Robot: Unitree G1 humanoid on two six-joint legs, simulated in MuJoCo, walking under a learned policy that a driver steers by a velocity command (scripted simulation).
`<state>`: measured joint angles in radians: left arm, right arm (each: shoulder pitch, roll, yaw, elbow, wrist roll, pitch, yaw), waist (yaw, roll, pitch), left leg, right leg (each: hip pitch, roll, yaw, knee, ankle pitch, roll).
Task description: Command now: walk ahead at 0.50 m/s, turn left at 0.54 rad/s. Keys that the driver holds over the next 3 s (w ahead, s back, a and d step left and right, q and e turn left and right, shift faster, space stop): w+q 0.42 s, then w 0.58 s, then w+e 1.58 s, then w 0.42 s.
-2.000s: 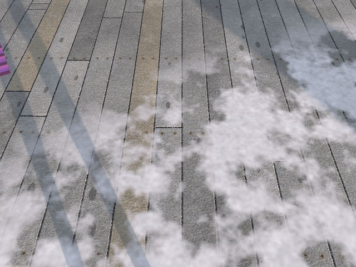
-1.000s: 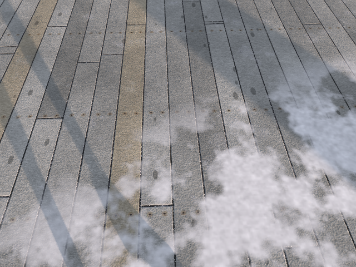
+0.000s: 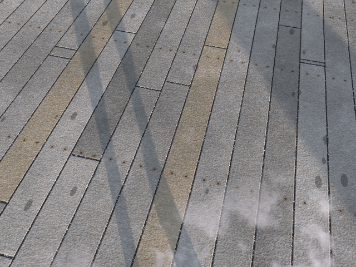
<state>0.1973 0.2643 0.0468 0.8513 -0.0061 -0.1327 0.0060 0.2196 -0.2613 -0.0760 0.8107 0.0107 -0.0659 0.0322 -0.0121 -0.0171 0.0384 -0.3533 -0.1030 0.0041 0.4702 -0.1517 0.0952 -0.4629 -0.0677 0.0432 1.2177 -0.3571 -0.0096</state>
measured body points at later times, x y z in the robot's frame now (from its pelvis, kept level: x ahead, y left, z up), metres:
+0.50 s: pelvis +0.28 -0.04 +0.00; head +0.30 -0.04 +0.45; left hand +0.34 +0.26 -0.09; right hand +0.44 -0.28 -0.11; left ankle +0.17 +0.08 -0.64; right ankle +0.34 -0.13 -0.73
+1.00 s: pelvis +0.49 +0.11 +0.01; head +0.51 +0.13 +0.45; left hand +0.47 +0.39 -0.13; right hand +0.71 -0.09 -0.09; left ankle +0.50 +0.20 -0.73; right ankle +0.49 -0.06 -0.65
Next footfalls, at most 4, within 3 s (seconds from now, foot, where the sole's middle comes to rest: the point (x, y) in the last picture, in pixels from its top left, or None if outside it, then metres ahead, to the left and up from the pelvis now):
0.34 right None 0.38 -0.12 -0.77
0.86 left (123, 245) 0.54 0.22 -0.77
1.42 right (160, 162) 0.90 0.09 -0.77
1.88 left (116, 119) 1.15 0.30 -0.77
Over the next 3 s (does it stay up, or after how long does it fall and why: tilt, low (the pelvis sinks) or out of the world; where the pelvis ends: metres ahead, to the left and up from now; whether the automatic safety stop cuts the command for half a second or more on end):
stays up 1.55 -0.01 -0.01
